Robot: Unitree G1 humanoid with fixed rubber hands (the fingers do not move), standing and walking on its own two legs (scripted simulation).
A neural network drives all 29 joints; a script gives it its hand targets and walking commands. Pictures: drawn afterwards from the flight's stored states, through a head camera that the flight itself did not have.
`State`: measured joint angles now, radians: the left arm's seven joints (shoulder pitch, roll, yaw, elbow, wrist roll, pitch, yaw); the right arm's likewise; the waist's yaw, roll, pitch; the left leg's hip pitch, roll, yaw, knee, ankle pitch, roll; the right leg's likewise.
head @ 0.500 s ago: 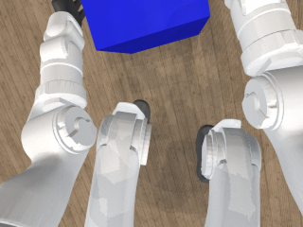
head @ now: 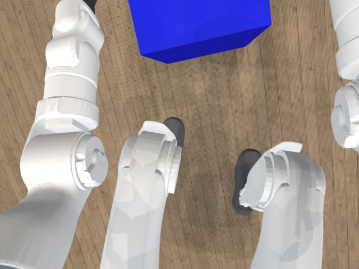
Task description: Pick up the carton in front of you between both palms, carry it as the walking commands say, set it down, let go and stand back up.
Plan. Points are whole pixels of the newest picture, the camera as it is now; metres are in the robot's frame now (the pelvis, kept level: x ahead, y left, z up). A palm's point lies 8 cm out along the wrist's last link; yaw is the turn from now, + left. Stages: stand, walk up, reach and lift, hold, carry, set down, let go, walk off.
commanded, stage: set down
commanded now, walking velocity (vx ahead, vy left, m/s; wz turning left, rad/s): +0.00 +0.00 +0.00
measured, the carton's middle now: out of the picture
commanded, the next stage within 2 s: let go in 0.80 s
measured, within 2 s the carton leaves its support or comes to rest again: neither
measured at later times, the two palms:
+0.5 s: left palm out of the picture +0.51 +0.26 +0.02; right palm out of the picture +0.63 -0.11 +0.02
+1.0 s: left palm out of the picture +0.48 +0.25 +0.15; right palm out of the picture +0.60 -0.12 +0.15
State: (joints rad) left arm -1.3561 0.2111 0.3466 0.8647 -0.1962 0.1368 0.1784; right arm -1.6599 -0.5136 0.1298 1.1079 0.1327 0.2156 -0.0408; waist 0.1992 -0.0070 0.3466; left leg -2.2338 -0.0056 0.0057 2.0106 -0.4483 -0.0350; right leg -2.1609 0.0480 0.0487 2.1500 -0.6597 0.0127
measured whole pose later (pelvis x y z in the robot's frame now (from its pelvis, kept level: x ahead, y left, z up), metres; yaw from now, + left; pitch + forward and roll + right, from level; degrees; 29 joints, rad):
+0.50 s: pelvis +0.02 +0.00 +0.12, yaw -1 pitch +48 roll +2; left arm -1.17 0.15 0.41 0.69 -0.11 0.26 0.15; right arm -1.51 -0.47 -0.02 1.04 0.01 0.30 0.02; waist 0.21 -0.04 0.04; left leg -2.03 -0.01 -0.02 1.58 -0.38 -0.04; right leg -1.97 0.05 0.04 1.69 -0.56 0.01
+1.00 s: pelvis +0.05 +0.00 +0.25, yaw -3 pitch +45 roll -1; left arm -0.90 0.08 0.43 0.59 0.07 0.22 0.03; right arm -1.22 -0.31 -0.23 0.94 -0.15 0.25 0.03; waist 0.18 -0.04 -0.06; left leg -1.59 0.00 -0.03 1.04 -0.25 -0.02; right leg -1.53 0.06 0.06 1.12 -0.38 0.02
